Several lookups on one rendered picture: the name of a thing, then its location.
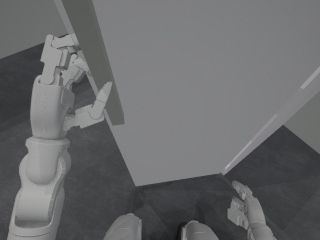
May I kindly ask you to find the right robot thigh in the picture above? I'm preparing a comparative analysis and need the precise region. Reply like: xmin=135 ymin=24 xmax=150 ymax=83
xmin=181 ymin=222 xmax=219 ymax=240

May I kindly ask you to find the robot left hand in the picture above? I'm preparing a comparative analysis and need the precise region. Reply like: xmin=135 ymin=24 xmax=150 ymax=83
xmin=30 ymin=33 xmax=113 ymax=140

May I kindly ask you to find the robot right forearm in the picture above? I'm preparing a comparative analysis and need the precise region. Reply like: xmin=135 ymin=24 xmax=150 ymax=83
xmin=247 ymin=222 xmax=277 ymax=240

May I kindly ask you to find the robot thigh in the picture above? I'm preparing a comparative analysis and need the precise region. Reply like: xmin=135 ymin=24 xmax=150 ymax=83
xmin=181 ymin=222 xmax=219 ymax=240
xmin=103 ymin=214 xmax=142 ymax=240

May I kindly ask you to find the handle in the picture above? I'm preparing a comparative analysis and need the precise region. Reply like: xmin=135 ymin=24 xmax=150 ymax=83
xmin=61 ymin=0 xmax=125 ymax=126

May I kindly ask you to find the robot right hand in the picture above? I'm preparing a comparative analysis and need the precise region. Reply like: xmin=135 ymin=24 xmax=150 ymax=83
xmin=227 ymin=180 xmax=266 ymax=231

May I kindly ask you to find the left robot thigh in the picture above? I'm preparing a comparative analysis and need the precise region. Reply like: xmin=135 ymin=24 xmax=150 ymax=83
xmin=103 ymin=214 xmax=142 ymax=240

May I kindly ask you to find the robot left forearm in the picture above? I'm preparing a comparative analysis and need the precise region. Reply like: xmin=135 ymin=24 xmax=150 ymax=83
xmin=7 ymin=136 xmax=72 ymax=240

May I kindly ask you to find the fridge door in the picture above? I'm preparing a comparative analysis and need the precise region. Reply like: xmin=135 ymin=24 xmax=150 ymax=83
xmin=54 ymin=0 xmax=320 ymax=187

